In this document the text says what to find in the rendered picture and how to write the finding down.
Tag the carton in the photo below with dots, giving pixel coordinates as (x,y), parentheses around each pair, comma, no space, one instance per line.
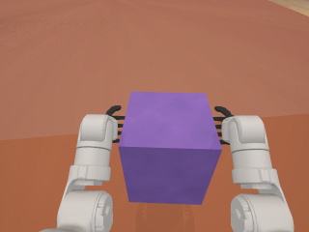
(169,147)

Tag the robot right hand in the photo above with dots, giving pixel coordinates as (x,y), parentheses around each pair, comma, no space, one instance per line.
(227,114)

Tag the robot left hand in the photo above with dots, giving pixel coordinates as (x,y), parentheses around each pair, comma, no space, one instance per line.
(109,112)

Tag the robot right upper arm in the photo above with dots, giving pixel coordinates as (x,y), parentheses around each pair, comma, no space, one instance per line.
(260,212)

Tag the right robot forearm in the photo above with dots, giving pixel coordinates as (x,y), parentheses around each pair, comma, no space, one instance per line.
(247,137)

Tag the robot left upper arm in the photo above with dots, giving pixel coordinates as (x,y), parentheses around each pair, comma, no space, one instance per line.
(85,210)

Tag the left robot forearm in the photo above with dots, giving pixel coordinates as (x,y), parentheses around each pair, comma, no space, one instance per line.
(92,156)

